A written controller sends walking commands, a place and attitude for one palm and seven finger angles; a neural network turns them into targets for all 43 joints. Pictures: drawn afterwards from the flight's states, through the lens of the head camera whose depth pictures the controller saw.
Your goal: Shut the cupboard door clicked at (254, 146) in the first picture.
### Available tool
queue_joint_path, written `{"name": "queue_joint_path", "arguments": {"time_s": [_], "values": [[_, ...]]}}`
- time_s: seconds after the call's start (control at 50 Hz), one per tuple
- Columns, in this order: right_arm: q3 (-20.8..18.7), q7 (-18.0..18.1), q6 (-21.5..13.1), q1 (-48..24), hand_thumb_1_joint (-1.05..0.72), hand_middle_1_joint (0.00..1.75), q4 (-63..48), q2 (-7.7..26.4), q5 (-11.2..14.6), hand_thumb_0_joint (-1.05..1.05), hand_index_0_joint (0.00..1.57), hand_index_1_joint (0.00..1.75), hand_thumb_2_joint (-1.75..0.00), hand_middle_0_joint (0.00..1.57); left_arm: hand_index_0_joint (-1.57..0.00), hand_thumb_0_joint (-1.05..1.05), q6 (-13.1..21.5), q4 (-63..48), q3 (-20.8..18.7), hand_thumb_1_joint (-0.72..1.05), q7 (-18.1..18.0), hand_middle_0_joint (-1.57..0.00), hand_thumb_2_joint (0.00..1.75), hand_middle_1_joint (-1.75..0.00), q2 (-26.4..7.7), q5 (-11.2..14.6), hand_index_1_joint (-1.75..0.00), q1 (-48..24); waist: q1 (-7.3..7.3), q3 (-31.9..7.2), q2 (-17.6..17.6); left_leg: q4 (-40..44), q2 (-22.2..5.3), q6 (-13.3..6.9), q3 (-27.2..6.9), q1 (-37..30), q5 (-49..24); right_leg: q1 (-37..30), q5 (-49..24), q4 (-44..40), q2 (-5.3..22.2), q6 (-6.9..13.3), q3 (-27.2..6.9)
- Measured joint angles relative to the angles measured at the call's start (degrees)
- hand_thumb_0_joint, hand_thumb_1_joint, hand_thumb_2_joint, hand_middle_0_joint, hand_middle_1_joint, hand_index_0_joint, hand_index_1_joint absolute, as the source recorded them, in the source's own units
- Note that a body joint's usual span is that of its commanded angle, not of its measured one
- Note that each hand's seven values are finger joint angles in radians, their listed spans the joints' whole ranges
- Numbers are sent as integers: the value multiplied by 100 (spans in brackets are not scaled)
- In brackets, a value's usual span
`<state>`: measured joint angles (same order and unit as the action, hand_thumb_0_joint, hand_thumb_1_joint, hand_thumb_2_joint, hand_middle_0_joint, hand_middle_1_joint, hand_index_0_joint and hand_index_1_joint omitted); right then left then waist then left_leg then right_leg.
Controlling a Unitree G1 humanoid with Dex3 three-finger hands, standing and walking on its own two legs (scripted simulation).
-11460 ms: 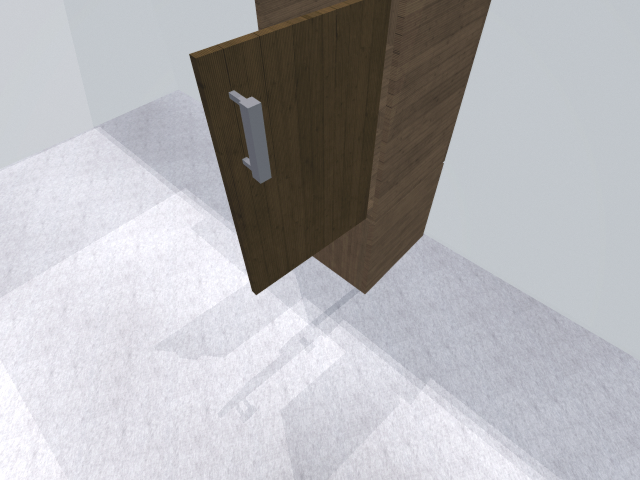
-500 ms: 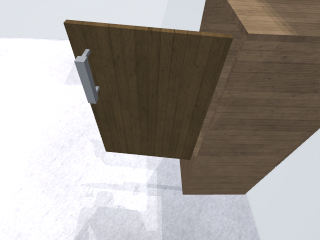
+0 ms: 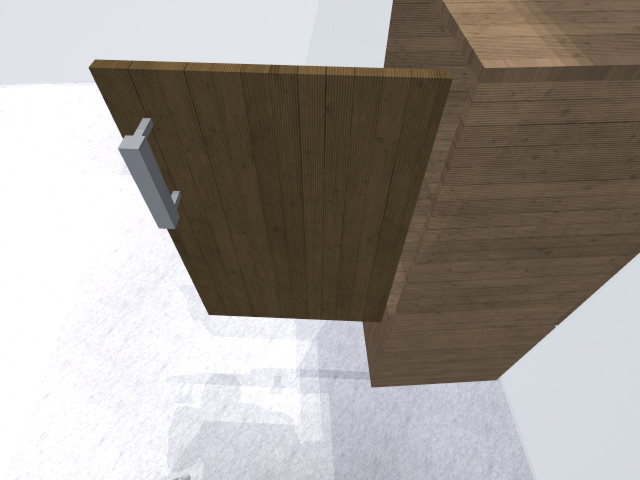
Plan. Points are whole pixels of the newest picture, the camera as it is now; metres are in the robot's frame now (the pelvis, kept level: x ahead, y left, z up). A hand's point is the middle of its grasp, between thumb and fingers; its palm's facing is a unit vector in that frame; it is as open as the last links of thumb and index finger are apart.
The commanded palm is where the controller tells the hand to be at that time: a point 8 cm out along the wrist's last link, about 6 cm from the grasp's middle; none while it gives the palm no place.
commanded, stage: come to a stop and stand still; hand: left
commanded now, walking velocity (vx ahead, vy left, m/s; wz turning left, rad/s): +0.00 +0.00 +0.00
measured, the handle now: (157, 175) +0.46 +0.24 +0.12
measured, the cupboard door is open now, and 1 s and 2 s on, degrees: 84 84 84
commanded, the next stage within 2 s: look again from close up in 0.48 s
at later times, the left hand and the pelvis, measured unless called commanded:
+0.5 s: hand out of the picture -0.01 +0.14 -0.17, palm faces +0.02 -0.98 -0.18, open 7.3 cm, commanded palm none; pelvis +0.01 -0.03 +0.01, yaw +0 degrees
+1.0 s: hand out of the picture +0.01 +0.16 -0.16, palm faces +0.01 -0.97 -0.24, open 7.3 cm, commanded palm none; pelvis +0.00 -0.02 +0.00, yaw +0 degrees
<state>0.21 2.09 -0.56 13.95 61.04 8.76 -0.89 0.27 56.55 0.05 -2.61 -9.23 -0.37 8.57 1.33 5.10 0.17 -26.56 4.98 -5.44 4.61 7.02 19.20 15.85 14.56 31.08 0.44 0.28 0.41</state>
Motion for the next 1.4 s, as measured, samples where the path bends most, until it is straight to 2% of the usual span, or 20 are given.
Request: {"name": "queue_joint_path", "arguments": {"time_s": [0.06, 0.28, 0.56, 0.68, 0.82, 1.2, 1.22, 1.24, 1.28, 1.32, 1.36, 1.4], "values": [[33, -17, -53, -13, -92, 30, 48, 16, -7, 1, 20, 29, -90, 20, -20, 0, -32, 125, 40, 91, 18, -20, 90, -29, -20, 13, -30, 114, 10, -77, -47, 211, -25, 38, 14, -107, -97, -62, -59, -130, -35, 35, -19], [128, -27, -80, 29, -91, 30, 318, 25, 15, 1, 20, 29, -90, 20, -20, 0, 3, 473, 66, 92, 33, -20, 90, -29, -93, 15, -30, 532, -155, -199, -114, 567, -144, 159, -77, -313, -276, -319, -250, -563, -152, 143, 74], [159, -16, -98, 120, -90, 30, 425, -17, 32, 0, 20, 29, -90, 20, -20, 0, 62, 736, 126, 91, 61, -20, 90, -29, 12, 16, -30, 870, -195, -272, -138, 607, -239, 251, -120, -323, -301, -383, -321, -711, -240, 234, 128], [98, -34, -76, 201, -90, 30, 82, 36, 25, 1, 20, 29, -90, 20, -20, 0, 191, 721, 167, 91, -19, -20, 90, -29, 121, 9, -30, 875, -97, -337, 41, 14, -289, 235, -148, 46, -42, -152, -217, -406, -265, 244, 185], [127, -22, -97, 410, -92, 30, -58, 75, 0, 1, 20, 29, -90, 20, -20, 1, 111, 693, 153, 92, 33, -20, 90, -29, 135, 22, -30, 823, -53, -458, 244, 36, -191, 187, -115, -73, -47, -178, -111, -229, -171, 196, 141], [198, -50, -118, 589, -91, 30, 374, -46, 17, 1, 20, 29, -90, 20, -20, 1, 119, 735, 98, 93, -18, -20, 90, -29, 131, 28, -30, 705, -44, -253, 182, 271, -191, 221, -52, -109, -186, -145, -193, -341, -186, 202, 72], [187, 33, -227, 638, -90, 30, 152, -55, -6, 1, 20, 29, -90, 20, -20, 1, -164, -140, -189, 93, 36, -20, 90, -29, 136, 155, -30, 965, -28, -171, 133, 103, -216, 232, -55, -28, -121, -96, -173, -250, -201, 200, 86], [201, 147, -492, 766, -90, 30, -123, -34, 36, 1, 20, 29, -90, 20, -20, 1, -214, -1239, -214, 93, -22, -20, 90, -30, 79, 320, -30, 1328, -43, -214, 80, -55, -225, 233, -44, 104, -47, 34, -122, -111, -205, 208, 84], [184, 236, -1089, 940, -90, 30, -533, 114, 124, 1, 20, 29, -90, 20, -20, 2, -17, -3121, -101, 93, -199, -20, 90, -30, -2, 655, -31, 1869, -26, -436, 74, -240, -204, 249, -66, 276, 52, 208, -4, 101, -172, 215, 109], [70, 178, -1493, 867, -90, 30, -893, 312, 155, 1, 20, 29, -90, 20, -21, 2, 365, -4108, -100, 92, -240, -21, 90, -31, 10, 846, -32, 1797, 118, -595, 154, -519, -156, 253, -211, 536, 130, 375, 105, 298, -90, 202, 258], [-64, 67, -1685, 643, -90, 30, -1298, 480, 110, 1, 20, 29, -90, 20, -23, 2, 978, -4546, -264, 92, -20, -23, 90, -33, 56, 1005, -34, 1476, 185, -805, 174, -905, -129, 244, -274, 978, 241, 757, 203, 598, -38, 206, 339], [-174, -54, -1743, 340, -90, 30, -1746, 571, 82, 1, 20, 29, -90, 20, -25, 1, 1759, -4750, -481, 92, 426, -25, 90, -36, 68, 1207, -36, 1240, 172, -1015, 69, -1336, -134, 279, -221, 1464, 391, 1262, 327, 1024, -27, 231, 309]]}}
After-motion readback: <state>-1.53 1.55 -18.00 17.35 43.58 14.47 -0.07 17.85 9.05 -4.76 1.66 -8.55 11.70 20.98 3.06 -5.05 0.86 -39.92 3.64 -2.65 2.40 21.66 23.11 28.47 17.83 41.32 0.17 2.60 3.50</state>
